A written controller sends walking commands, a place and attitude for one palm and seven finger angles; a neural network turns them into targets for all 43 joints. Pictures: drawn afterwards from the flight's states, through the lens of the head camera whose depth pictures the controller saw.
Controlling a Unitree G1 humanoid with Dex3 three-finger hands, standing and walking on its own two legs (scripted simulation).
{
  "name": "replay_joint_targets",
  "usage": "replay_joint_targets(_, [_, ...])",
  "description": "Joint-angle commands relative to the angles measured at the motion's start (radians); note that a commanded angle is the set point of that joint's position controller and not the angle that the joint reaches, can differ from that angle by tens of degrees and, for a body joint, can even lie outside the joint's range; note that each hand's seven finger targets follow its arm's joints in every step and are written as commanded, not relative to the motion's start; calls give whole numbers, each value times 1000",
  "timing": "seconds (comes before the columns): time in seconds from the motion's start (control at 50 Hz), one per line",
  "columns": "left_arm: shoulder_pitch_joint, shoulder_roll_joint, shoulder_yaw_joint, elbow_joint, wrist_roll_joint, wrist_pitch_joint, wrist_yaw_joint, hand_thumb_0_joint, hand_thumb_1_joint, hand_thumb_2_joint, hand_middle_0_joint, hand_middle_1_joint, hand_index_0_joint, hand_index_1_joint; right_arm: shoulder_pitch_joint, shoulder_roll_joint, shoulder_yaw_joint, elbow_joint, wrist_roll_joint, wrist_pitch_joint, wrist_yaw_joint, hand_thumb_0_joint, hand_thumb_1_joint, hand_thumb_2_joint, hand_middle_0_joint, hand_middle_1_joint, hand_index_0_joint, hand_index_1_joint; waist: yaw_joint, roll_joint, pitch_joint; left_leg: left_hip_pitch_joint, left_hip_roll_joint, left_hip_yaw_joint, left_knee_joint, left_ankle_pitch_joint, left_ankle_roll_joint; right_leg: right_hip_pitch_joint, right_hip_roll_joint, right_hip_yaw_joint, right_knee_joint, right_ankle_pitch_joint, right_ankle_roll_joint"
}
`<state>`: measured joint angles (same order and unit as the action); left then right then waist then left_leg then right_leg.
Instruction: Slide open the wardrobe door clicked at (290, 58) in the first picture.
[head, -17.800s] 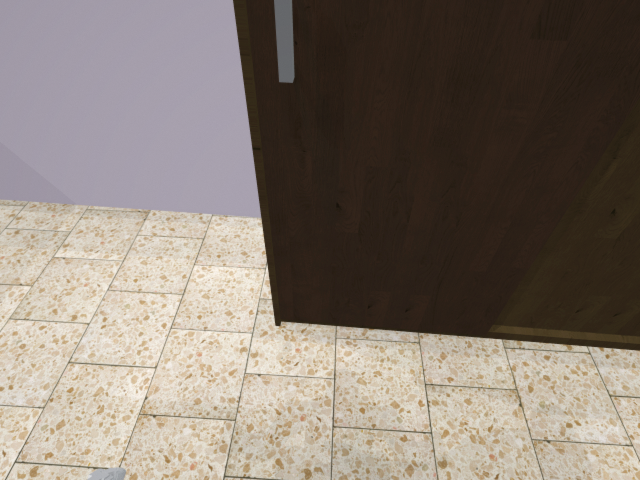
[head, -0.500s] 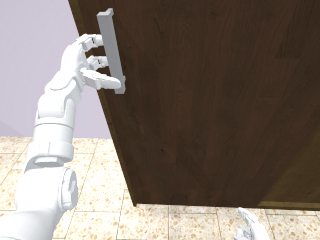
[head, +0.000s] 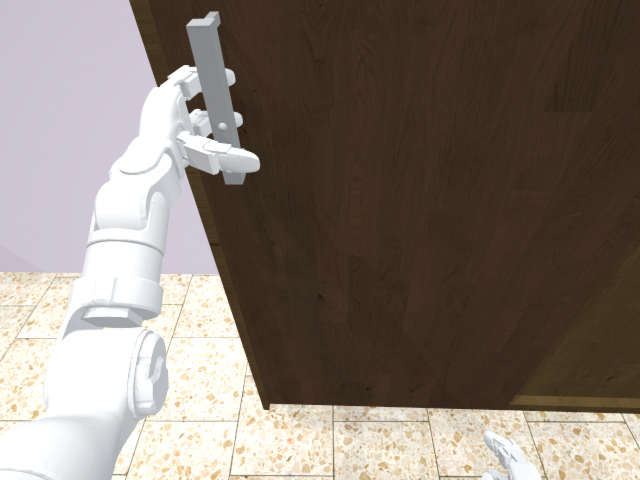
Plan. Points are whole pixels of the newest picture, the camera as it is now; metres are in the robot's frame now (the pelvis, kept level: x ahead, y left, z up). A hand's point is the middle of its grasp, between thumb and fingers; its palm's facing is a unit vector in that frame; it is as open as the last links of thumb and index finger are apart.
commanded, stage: slide the fingers in behind the handle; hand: left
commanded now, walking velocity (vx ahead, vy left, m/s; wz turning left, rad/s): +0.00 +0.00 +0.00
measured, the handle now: (224, 104) +0.48 +0.15 +0.26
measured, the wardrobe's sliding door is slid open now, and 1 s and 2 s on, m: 0.00 0.00 0.00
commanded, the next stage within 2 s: grip the handle and tug to test in 0.52 s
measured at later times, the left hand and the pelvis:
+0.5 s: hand (220, 127) +0.43 +0.14 +0.26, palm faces +0.03 -1.00 -0.01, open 13.9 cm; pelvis +0.00 +0.00 +0.00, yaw +0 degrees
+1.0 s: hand (215, 128) +0.43 +0.14 +0.26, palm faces +0.04 -1.00 -0.01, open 10.5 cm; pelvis +0.00 +0.00 +0.00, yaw +0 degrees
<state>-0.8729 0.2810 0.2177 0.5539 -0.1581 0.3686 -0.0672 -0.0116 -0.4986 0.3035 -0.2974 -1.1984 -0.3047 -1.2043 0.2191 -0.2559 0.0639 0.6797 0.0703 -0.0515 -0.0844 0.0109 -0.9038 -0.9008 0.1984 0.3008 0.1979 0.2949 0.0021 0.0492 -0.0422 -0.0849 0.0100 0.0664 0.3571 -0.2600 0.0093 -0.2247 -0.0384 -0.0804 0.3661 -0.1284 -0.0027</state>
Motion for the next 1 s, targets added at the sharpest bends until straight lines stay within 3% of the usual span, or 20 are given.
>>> replay_joint_targets(0.0, [-519, 215, 52, -247, -5, -81, 12, 0, -500, 300, -300, -1200, -300, -1200, -123, -102, -36, -158, 1, -53, -3, 0, -900, -900, 200, 300, 200, 300, 14, -56, -309, -19, -8, -47, -46, 273, 18, 220, 21, 44, -9, 205, -32])
replay_joint_targets(0.04, [-517, 214, 57, -213, -4, -78, 14, 0, -500, 300, -300, -1200, -300, -1200, -113, -103, -37, -148, -1, -51, -4, 0, -900, -900, 200, 300, 200, 300, 6, -102, -282, -33, -6, -47, -47, 257, 20, 212, 24, 43, -14, 198, -30])
replay_joint_targets(0.08, [-489, 257, 88, -207, 1, -80, 13, 0, -500, 300, -300, -1200, -300, -1200, -117, -108, -40, -153, 0, -47, -6, 0, -900, -900, 200, 300, 200, 300, 20, -88, -288, -35, -8, -41, -51, 251, 22, 224, 23, 46, -19, 193, -29])
replay_joint_targets(0.14, [-504, 250, 78, -227, 2, -85, 5, 0, -500, 300, -300, -1200, -300, -1200, -116, -104, -37, -158, 1, -47, -6, 0, -900, -900, 200, 300, 200, 300, 12, -81, -288, -37, -6, -40, -52, 246, 23, 224, 21, 50, -19, 193, -29])
replay_joint_targets(0.2, [-554, 179, 3, -268, -4, -95, -8, 0, -500, 300, -300, -1200, -300, -1200, -125, -101, -37, -164, 7, -54, -7, 0, -900, -900, 200, 300, 200, 300, -7, -34, -280, -11, -5, -46, -52, 245, 19, 196, 23, 44, -22, 182, -31])
replay_joint_targets(0.24, [-518, 202, 41, -242, -15, -86, -10, 0, -500, 300, -300, -1200, -300, -1200, -114, -103, -38, -157, 4, -59, -7, 0, -900, -900, 200, 300, 200, 300, 2, -73, -303, -9, -7, -47, -42, 260, 21, 209, 28, 43, -14, 203, -32])
replay_joint_targets(0.36, [-562, 205, 27, -166, -7, -66, -1, 0, -500, 300, -300, -1200, -300, -1200, -108, -108, -35, -136, 5, -58, -12, 0, -900, -900, 200, 300, 200, 300, -13, -72, -246, -43, -9, -51, -50, 193, 21, 163, 24, 43, -31, 124, -28])
replay_joint_targets(0.4, [-587, 217, 35, -211, -5, -89, 7, 0, -500, 300, -300, -1200, -300, -1200, -113, -105, -37, -149, 4, -62, -11, 0, -900, -900, 200, 300, 200, 300, -2, -41, -292, -20, -10, -52, -46, 228, 21, 187, 22, 47, -22, 152, -31])
replay_joint_targets(0.44, [-589, 218, 42, -203, -5, -103, 6, 0, -500, 300, -300, -1200, -300, -1200, -100, -104, -38, -143, -1, -64, -9, 0, -900, -900, 200, 300, 200, 300, -6, -81, -316, -16, -9, -53, -40, 262, 21, 209, 24, 45, -12, 199, -31])
replay_joint_targets(0.46, [-581, 197, 26, -216, -6, -107, 2, 0, -500, 300, -300, -1200, -300, -1200, -103, -102, -38, -147, 0, -64, -7, 0, -900, -900, 200, 300, 200, 300, -3, -62, -330, -9, -10, -48, -37, 278, 20, 216, 24, 46, -6, 219, -33])
replay_joint_targets(0.52, [-542, 171, 17, -221, -10, -109, -2, 0, -500, 300, -300, -1200, -300, -1200, -105, -100, -37, -150, 0, -63, -1, 0, -900, -900, 200, 300, 200, 300, 4, -44, -307, -6, -7, -50, -41, 297, 13, 208, 25, 38, -4, 233, -36])
replay_joint_targets(0.56, [-484, 204, 54, -169, -9, -84, -1, 0, -500, 300, -300, -1200, -300, -1200, -105, -107, -38, -145, 2, -52, -1, 0, -900, -900, 200, 300, 200, 300, 11, -108, -280, -38, -5, -46, -45, 269, 17, 208, 26, 38, -8, 217, -30])
replay_joint_targets(0.6, [-505, 225, 55, -186, 2, -76, 7, 0, -500, 300, -300, -1200, -300, -1200, -115, -108, -35, -152, 4, -43, -2, 0, -900, -900, 200, 300, 200, 300, 14, -69, -259, -48, -6, -45, -56, 245, 18, 202, 21, 42, -19, 181, -31])
replay_joint_targets(0.66, [-570, 178, 15, -246, 6, -84, 19, 0, -360, 360, -315, -1220, -315, -1220, -112, -101, -38, -156, 1, -49, -1, 0, -900, -900, 200, 300, 200, 300, -2, -66, -283, -19, -4, -52, -50, 261, 17, 193, 26, 39, -13, 186, -34])
replay_joint_targets(0.72, [-559, 164, 14, -280, -8, -92, 15, 0, -220, 420, -330, -1240, -330, -1240, -121, -98, -38, -161, -1, -52, -3, 0, -900, -900, 200, 300, 200, 300, 1, -63, -318, 6, -6, -49, -39, 292, 18, 211, 27, 40, -5, 222, -34])
replay_joint_targets(0.76, [-551, 170, 24, -272, -8, -86, 15, 0, -127, 460, -340, -1253, -340, -1253, -114, -99, -39, -152, -3, -55, -3, 0, -900, -900, 200, 300, 200, 300, 0, -83, -311, -1, -7, -50, -38, 296, 17, 211, 29, 38, -4, 231, -33])
replay_joint_targets(0.78, [-497, 216, 65, -259, -5, -82, 18, 0, -80, 480, -345, -1260, -345, -1260, -118, -104, -43, -156, -4, -50, -3, 0, -900, -900, 200, 300, 200, 300, 19, -81, -319, -2, -7, -46, -41, 299, 17, 226, 29, 39, -7, 230, -32])
replay_joint_targets(0.88, [-448, 209, 55, -261, 1, -56, 14, 0, 153, 580, -370, -1293, -370, -1293, -133, -104, -38, -162, 0, -35, 0, 0, -900, -900, 200, 300, 200, 300, 22, -62, -283, -23, -8, -40, -47, 300, 15, 227, 26, 35, -10, 235, -33])
replay_joint_targets(0.92, [-463, 221, 69, -277, -7, -52, 9, 0, 247, 620, -380, -1307, -380, -1307, -129, -105, -39, -162, -1, -34, 0, 0, -900, -900, 200, 300, 200, 300, 16, -102, -287, -30, -7, -42, -44, 288, 20, 233, 26, 39, -11, 235, -30])
replay_joint_targets(0.98, [-479, 188, 28, -322, -9, -59, -4, 0, 387, 680, -395, -1327, -395, -1327, -144, -100, -39, -176, 4, -35, -2, 0, -900, -900, 200, 300, 200, 300, 11, -49, -290, -4, -7, -43, -42, 295, 17, 218, 26, 38, -10, 226, -33])
